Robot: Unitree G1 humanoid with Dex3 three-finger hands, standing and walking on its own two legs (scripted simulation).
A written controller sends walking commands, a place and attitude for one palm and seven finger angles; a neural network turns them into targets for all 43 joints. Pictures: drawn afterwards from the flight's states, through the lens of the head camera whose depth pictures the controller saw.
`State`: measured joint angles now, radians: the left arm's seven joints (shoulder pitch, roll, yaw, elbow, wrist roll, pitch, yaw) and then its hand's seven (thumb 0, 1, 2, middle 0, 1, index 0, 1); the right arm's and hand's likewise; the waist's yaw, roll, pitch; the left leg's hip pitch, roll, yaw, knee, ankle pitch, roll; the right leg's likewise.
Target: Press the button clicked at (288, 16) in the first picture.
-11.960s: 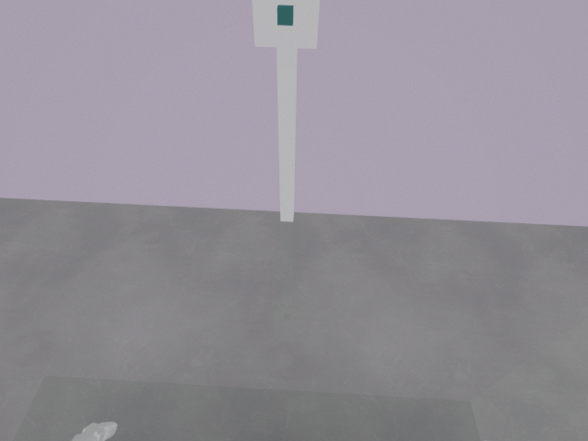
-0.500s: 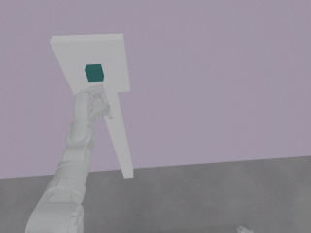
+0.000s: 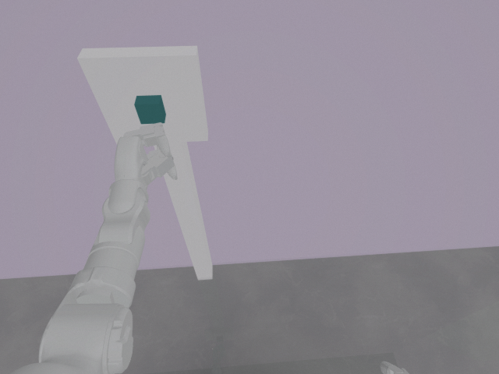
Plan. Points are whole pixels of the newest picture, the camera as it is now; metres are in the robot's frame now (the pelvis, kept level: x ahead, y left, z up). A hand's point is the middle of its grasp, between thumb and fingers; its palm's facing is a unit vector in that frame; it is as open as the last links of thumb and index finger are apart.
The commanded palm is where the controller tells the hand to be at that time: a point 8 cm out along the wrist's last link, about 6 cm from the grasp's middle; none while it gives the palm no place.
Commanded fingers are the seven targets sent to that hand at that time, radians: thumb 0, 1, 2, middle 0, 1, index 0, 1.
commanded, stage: press the button with the knuckle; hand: left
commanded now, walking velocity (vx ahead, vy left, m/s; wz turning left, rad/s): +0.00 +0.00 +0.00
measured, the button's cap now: (151, 108) +0.52 +0.18 +0.14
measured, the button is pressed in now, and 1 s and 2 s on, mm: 0 11 0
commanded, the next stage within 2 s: hold the button down briefly in 0.86 s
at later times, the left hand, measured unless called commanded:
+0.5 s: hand (173, 142) +0.47 +0.14 +0.11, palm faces +0.09 -1.00 +0.00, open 3.2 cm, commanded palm +0.45 +0.19 +0.11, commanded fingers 0.00 0.90 0.90 -1.30 -1.50 -1.30 -1.50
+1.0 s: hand (171, 137) +0.49 +0.14 +0.11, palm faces +0.07 -1.00 -0.01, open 3.5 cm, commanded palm +0.49 +0.19 +0.11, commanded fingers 0.00 0.90 0.90 -1.30 -1.50 -1.30 -1.50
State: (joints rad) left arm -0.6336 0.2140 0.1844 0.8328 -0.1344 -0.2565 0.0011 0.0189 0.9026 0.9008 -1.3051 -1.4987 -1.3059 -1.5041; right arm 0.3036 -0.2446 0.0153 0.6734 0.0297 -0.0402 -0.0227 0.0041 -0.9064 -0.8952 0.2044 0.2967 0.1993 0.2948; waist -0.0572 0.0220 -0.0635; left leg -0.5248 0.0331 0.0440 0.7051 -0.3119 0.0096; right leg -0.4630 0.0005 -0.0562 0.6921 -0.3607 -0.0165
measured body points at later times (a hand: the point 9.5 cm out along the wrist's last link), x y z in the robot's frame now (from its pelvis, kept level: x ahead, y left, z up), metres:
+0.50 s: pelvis +0.01 +0.00 +0.00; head +0.06 +0.00 +0.44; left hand +0.46 +0.19 +0.11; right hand +0.04 -0.26 -0.13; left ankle +0.02 +0.11 -0.72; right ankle -0.01 -0.11 -0.72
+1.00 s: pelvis -0.02 +0.00 -0.01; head +0.06 +0.01 +0.43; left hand +0.48 +0.20 +0.11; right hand -0.01 -0.26 -0.13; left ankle +0.02 +0.11 -0.72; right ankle -0.01 -0.11 -0.72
